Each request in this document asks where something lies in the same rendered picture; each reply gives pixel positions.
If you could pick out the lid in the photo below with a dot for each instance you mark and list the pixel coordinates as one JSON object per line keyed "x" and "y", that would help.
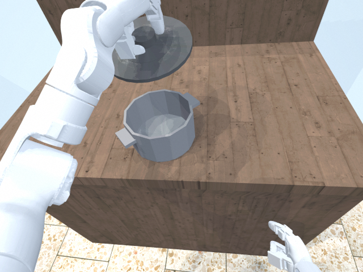
{"x": 167, "y": 55}

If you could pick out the robot left hand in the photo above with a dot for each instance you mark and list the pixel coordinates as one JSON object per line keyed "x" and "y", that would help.
{"x": 131, "y": 10}

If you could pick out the left robot upper arm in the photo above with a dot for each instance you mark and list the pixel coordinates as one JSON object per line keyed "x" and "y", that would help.
{"x": 38, "y": 177}

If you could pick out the table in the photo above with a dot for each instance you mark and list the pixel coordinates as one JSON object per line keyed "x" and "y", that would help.
{"x": 276, "y": 138}

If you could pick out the robot right hand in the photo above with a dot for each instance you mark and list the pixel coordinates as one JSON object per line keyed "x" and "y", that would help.
{"x": 284, "y": 257}

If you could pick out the left robot forearm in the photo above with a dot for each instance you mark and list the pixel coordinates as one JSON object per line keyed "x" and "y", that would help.
{"x": 83, "y": 70}

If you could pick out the pot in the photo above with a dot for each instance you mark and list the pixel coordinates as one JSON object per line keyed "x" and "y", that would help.
{"x": 159, "y": 124}

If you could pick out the knob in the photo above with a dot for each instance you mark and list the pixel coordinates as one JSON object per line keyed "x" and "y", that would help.
{"x": 145, "y": 36}

